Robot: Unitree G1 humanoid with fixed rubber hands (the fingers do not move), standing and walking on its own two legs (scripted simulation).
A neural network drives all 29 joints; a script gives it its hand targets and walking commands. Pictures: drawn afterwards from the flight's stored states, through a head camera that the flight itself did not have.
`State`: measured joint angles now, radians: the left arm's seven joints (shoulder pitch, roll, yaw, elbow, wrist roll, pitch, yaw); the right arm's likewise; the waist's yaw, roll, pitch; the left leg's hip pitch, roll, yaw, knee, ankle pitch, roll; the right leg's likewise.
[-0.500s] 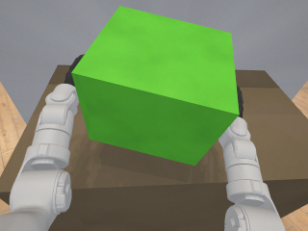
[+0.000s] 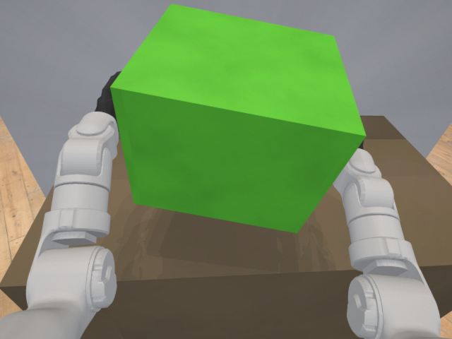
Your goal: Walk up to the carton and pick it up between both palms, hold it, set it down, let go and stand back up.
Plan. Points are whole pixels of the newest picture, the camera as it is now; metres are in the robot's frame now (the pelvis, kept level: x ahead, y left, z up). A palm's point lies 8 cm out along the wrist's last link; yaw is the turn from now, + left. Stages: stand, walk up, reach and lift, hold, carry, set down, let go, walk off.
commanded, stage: reach and lift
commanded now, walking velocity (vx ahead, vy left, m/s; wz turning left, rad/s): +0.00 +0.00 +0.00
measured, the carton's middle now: (234, 119) +0.45 -0.02 +0.20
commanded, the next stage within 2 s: hold in 1.84 s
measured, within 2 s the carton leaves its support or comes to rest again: neither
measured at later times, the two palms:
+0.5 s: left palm (89, 119) +0.36 +0.21 +0.25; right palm (347, 127) +0.38 -0.19 +0.24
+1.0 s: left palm (100, 107) +0.36 +0.19 +0.27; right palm (371, 108) +0.37 -0.22 +0.28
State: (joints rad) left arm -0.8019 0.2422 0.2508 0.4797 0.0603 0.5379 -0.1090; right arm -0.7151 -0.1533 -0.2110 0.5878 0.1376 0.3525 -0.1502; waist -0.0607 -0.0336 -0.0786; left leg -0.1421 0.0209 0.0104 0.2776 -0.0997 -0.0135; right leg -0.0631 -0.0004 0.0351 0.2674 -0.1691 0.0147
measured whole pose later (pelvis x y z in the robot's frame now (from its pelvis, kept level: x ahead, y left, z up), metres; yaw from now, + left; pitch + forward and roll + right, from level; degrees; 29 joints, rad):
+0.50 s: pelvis -0.01 -0.01 +0.00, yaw +2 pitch -2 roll -1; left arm -0.79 0.24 0.27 0.34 0.07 0.76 -0.08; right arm -0.85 -0.25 -0.10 0.66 0.28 0.52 -0.16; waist -0.06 -0.03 -0.13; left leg -0.18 0.03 -0.03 0.32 -0.11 -0.03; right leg -0.08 0.01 0.00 0.29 -0.18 0.00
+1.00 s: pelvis +0.00 -0.01 +0.00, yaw +0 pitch -1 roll -1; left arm -0.81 0.20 0.30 0.29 0.07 0.86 -0.05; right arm -0.95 -0.37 0.00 0.70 0.38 0.63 -0.15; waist -0.06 -0.02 -0.18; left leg -0.19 0.05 0.00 0.33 -0.12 -0.03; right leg -0.09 0.03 0.03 0.27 -0.17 0.00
